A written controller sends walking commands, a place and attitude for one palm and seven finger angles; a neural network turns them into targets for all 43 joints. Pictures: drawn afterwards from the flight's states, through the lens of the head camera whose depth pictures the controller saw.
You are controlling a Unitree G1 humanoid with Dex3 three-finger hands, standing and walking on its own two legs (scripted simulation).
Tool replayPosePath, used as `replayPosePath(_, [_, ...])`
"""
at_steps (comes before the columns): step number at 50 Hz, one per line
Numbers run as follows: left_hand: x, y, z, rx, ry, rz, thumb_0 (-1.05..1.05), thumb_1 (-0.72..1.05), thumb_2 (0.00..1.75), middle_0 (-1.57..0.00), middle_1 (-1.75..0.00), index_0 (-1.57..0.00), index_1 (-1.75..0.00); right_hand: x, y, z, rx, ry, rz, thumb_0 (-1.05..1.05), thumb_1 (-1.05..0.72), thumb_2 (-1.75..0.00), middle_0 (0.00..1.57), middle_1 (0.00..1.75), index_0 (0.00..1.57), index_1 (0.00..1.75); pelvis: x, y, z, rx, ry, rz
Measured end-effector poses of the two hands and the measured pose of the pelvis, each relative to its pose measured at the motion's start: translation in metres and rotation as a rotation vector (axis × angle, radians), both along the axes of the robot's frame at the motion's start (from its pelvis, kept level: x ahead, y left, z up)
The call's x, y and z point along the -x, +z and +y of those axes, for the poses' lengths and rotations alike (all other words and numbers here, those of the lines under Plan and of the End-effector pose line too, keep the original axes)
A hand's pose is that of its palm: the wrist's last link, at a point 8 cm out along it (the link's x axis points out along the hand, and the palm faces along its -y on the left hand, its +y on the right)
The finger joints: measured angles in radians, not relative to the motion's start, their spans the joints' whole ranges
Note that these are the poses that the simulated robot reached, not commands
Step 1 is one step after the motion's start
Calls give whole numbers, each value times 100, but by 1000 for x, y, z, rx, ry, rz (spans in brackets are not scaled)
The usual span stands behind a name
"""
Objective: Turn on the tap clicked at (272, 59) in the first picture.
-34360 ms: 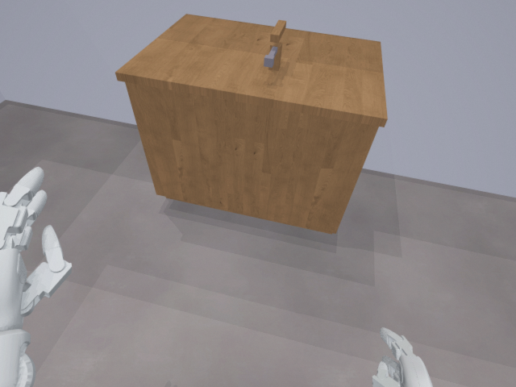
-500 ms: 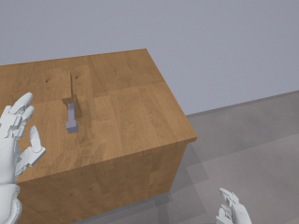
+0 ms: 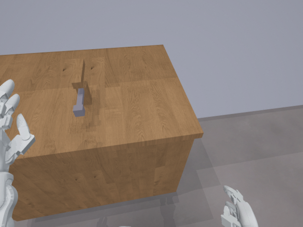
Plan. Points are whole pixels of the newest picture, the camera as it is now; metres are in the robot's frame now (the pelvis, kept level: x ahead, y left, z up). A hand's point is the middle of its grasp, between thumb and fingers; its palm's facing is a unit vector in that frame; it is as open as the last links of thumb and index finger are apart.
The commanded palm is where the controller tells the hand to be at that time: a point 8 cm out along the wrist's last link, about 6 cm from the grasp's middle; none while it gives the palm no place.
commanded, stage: turn the palm inward beside the body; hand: left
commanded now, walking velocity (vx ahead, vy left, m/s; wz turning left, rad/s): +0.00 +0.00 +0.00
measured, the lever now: (79, 110) +0.41 +0.28 +0.05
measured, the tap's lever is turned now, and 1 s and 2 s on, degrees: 0 0 0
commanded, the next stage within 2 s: reach beside the lever's end, fingers flat in 1.74 s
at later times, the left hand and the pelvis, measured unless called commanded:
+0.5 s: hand (50, 142) +0.24 +0.25 +0.14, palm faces +0.40 -0.88 -0.24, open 7.4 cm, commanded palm +0.19 +0.29 +0.16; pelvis +0.04 +0.00 +0.00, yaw -1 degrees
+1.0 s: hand (49, 161) +0.20 +0.24 +0.14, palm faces +0.44 -0.89 -0.15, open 7.4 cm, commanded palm +0.15 +0.28 +0.15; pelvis +0.01 +0.01 +0.00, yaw +0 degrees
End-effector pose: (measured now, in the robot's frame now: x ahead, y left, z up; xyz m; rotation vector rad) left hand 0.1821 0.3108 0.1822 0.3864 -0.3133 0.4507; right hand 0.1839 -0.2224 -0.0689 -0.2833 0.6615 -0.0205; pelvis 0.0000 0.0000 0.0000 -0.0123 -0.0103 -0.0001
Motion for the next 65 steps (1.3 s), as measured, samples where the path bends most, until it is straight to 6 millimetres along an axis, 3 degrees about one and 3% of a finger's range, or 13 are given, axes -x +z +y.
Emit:
replayPosePath(3, [-9,4,1,26,11,29,1,89,90,-21,-30,-20,-30,-4,-7,-2,-21,-5,-8,1,-91,-90,20,30,20,30,0,-2,-5,4,7,0])
replayPosePath(9, [-34,-17,-19,80,-61,272,1,90,90,-21,-30,-20,-30,-14,-11,-7,-79,-77,-47,1,-91,-90,20,30,20,30,-12,0,-8,-8,-20,21])
replayPosePath(12, [-36,-18,-28,90,-86,249,1,90,90,-21,-30,-20,-30,-16,-8,-13,-81,-96,-56,1,-91,-90,20,30,20,30,-22,0,-10,-17,-33,41])
replayPosePath(18, [-23,-4,-25,85,-54,115,1,89,90,-22,-30,-21,-30,-18,-4,-25,-46,-93,-45,1,-91,-90,20,30,20,30,-38,0,-12,-21,-30,57])
replayPosePath(23, [-15,-20,-17,152,-12,205,1,90,90,-21,-30,-20,-30,-23,-4,-29,-23,-105,-50,1,-91,-90,20,30,20,30,-40,1,-7,-15,-18,55])
replayPosePath(28, [-12,-33,-25,183,-29,237,1,90,90,-21,-30,-20,-30,-27,-1,-20,-20,-90,-80,1,-91,-90,20,30,20,30,-35,0,-2,-14,-11,60])
replayPosePath(33, [-9,-22,-35,161,-59,146,1,90,90,-21,-30,-20,-30,-27,2,-4,-50,-59,-112,1,-91,-90,20,30,20,30,-31,-1,0,-11,-12,59])
replayPosePath(37, [-2,-19,-32,184,-45,141,1,90,90,-21,-30,-20,-30,-25,3,8,-82,-53,-128,1,-91,-90,20,30,20,30,-27,-1,3,-9,-14,47])
replayPosePath(42, [10,-32,-28,244,-5,219,1,90,90,-21,-30,-20,-30,-23,5,17,-94,-46,-136,1,-91,-90,20,30,20,30,-21,1,5,-5,-9,28])
replayPosePath(46, [19,-40,-30,264,12,230,1,90,90,-21,-30,-20,-30,-20,7,19,-82,-25,-144,1,-91,-90,20,30,20,30,-15,0,6,-2,-4,22])
replayPosePath(54, [32,-37,-37,264,-1,177,1,90,90,-21,-30,-20,-30,-15,9,17,-69,-9,-162,1,-90,-90,20,30,20,30,-8,-3,6,4,1,19])
replayPosePath(65, [37,-47,-40,311,37,221,1,90,90,-21,-30,-20,-30,-13,6,15,-71,-13,-165,1,-91,-90,20,30,20,30,-8,-4,4,6,8,18])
